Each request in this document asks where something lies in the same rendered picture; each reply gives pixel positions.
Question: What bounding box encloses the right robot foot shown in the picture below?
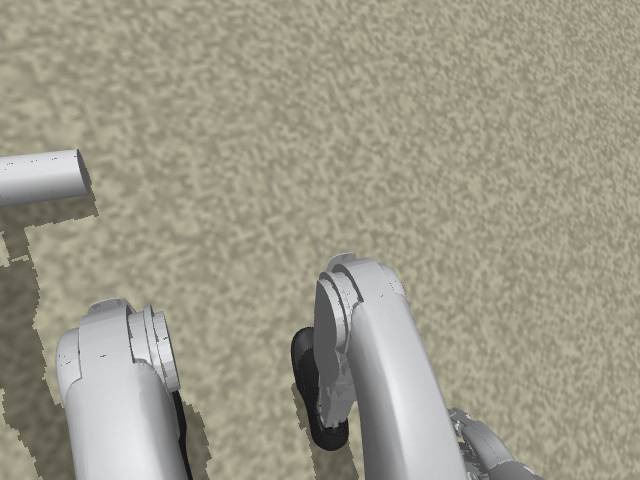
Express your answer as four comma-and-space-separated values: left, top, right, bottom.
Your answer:
291, 327, 349, 451

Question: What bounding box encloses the right robot hand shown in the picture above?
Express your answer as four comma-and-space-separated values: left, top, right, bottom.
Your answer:
448, 407, 516, 480

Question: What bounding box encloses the right robot arm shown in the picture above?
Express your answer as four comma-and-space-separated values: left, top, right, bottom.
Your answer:
489, 461, 545, 480

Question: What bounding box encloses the bottle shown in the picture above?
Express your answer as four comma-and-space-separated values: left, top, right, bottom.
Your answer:
0, 149, 90, 208

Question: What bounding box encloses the left robot foot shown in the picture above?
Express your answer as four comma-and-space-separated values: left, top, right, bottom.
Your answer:
172, 390, 193, 480

